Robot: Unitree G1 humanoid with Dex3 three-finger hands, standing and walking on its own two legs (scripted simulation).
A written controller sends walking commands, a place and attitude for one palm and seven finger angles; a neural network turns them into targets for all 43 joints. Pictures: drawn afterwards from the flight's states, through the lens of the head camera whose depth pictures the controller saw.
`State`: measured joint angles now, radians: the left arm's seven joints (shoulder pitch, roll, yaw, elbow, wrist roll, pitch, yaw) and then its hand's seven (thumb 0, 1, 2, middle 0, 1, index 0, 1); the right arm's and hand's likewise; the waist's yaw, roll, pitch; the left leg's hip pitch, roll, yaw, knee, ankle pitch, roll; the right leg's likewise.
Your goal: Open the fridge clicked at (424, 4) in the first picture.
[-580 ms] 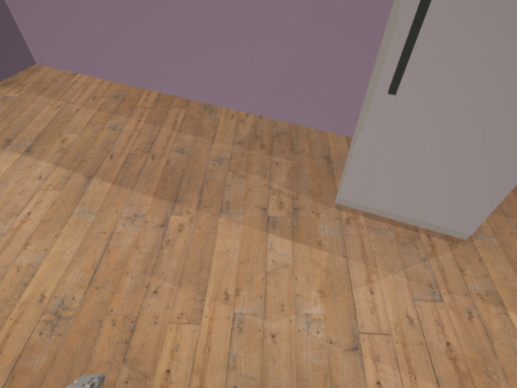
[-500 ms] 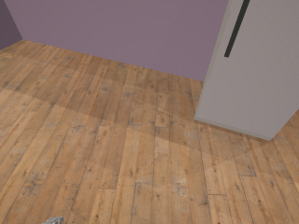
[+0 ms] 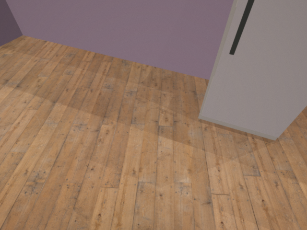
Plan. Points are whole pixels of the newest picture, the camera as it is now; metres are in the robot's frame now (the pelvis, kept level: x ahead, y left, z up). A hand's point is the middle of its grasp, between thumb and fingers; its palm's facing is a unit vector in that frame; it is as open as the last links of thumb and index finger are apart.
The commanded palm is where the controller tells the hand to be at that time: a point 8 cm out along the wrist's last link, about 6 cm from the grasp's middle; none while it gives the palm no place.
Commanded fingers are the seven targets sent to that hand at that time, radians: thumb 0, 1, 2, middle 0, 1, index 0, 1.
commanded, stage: stand and wait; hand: left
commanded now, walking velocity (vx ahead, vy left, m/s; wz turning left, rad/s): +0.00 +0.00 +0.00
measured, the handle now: (248, 7) +1.09 -0.41 +0.18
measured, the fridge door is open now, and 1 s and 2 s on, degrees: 0 0 0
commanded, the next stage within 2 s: look at it before walking up in 0.24 s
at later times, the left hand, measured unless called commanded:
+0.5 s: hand out of the picture +0.09 +0.24 -0.15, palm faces -0.04 -0.94 -0.34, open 7.4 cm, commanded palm none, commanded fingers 0.00 0.90 0.90 -0.20 -0.30 -0.20 -0.30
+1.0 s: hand out of the picture +0.09 +0.24 -0.15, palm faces -0.04 -0.94 -0.34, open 7.4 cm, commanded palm none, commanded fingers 0.00 0.90 0.90 -0.20 -0.30 -0.20 -0.30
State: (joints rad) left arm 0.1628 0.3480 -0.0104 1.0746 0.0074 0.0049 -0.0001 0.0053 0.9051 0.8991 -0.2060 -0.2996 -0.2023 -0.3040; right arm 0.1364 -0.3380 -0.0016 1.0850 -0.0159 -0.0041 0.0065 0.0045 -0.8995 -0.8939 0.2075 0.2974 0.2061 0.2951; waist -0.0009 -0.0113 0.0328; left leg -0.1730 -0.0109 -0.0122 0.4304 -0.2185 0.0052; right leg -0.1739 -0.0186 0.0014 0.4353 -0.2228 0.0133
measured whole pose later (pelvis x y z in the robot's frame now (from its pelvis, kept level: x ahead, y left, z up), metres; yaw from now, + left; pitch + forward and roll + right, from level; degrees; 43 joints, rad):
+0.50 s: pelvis +0.00 -0.01 +0.00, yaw +0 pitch -2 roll +0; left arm 0.13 0.34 -0.01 1.09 0.01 0.00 0.00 0.00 0.91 0.90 -0.21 -0.30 -0.20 -0.30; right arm 0.12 -0.33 0.00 1.11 -0.01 -0.01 0.01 0.00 -0.90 -0.89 0.21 0.30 0.21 0.30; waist 0.00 -0.01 0.03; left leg -0.16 0.00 -0.01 0.39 -0.21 0.00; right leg -0.17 -0.01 0.00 0.41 -0.22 0.01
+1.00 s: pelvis +0.02 -0.01 +0.00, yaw -1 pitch -2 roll +0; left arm 0.13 0.35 -0.01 1.09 0.01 -0.01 0.00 0.00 0.91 0.90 -0.21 -0.30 -0.20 -0.30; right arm 0.10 -0.34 0.00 1.11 -0.01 -0.01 0.00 0.00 -0.90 -0.89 0.21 0.30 0.21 0.30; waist 0.00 -0.01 0.04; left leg -0.13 0.01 -0.01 0.37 -0.21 -0.01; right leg -0.14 0.00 0.00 0.39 -0.22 0.00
